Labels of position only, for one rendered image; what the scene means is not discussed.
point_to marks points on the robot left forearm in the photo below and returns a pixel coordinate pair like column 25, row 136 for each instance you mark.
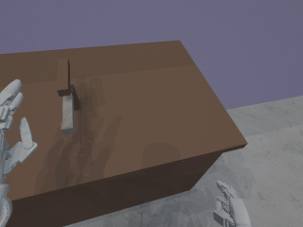
column 5, row 204

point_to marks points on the counter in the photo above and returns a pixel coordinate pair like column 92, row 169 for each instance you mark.
column 147, row 126

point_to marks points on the robot right hand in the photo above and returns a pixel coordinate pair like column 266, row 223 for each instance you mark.
column 235, row 212

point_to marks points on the robot left hand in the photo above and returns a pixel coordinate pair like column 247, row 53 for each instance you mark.
column 10, row 101

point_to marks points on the tap lever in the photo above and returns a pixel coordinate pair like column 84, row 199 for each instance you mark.
column 68, row 122

